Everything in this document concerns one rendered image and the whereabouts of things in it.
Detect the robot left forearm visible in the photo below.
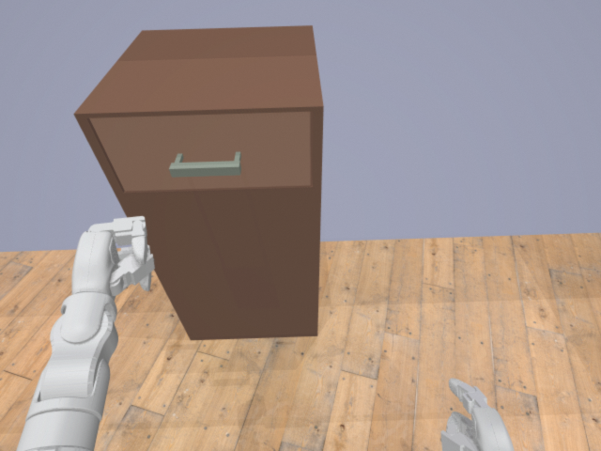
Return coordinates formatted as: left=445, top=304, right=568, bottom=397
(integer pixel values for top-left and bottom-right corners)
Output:
left=16, top=291, right=118, bottom=451

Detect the cabinet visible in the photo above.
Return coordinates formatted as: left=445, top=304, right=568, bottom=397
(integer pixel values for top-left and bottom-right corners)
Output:
left=74, top=25, right=324, bottom=340

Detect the robot right hand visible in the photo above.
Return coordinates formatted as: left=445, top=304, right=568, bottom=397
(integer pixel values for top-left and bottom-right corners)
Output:
left=440, top=378, right=515, bottom=451

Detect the robot left hand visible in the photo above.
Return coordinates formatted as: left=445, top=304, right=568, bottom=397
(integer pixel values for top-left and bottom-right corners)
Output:
left=71, top=216, right=155, bottom=300

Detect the handle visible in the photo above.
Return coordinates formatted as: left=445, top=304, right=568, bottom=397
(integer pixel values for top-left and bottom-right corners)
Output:
left=169, top=152, right=241, bottom=178

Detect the drawer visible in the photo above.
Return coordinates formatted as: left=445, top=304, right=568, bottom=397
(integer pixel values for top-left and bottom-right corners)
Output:
left=90, top=112, right=311, bottom=191

